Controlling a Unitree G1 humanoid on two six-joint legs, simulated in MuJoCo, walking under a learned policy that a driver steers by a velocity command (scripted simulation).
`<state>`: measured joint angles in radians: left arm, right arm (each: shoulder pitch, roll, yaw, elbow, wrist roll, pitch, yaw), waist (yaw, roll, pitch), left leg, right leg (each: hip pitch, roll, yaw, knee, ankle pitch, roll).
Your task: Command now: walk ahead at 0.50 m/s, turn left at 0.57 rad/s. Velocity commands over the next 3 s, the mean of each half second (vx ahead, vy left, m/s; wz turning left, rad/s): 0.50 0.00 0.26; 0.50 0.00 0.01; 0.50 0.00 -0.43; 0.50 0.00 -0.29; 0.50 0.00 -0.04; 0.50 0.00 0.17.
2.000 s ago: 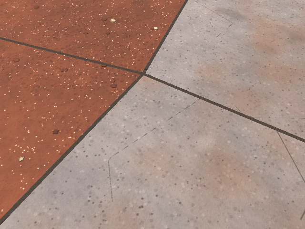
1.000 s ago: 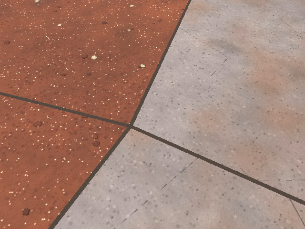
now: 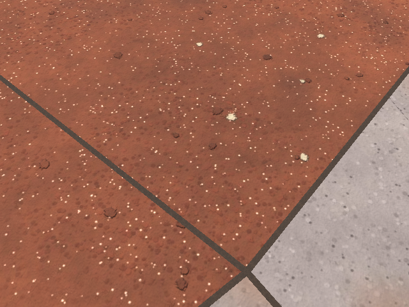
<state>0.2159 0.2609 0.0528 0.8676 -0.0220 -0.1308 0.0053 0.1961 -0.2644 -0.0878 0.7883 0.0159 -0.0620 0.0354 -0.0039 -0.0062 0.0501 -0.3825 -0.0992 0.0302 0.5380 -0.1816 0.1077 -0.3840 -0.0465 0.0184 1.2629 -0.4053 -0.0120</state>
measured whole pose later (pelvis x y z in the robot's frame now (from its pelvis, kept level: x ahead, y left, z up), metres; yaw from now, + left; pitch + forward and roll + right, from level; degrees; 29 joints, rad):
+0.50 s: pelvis +0.29 -0.05 +0.00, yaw +7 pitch +2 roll -1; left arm 0.12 0.26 0.05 0.76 0.00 -0.12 -0.03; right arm 0.36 -0.26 -0.05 0.85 0.02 -0.07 0.00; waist -0.03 0.01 0.01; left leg -0.29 -0.06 -0.10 1.12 -0.46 0.06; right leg -0.41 0.04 -0.04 0.52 -0.15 -0.06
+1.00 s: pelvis +0.55 +0.03 +0.00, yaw +5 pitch +3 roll -1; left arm 0.38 0.29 0.05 0.91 -0.02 -0.07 0.00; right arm 0.05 -0.24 -0.04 0.71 0.00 -0.10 0.03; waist 0.06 -0.02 0.02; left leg -0.47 0.01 0.04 0.56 -0.14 0.05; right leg -0.19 0.01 0.05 0.87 -0.48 -0.02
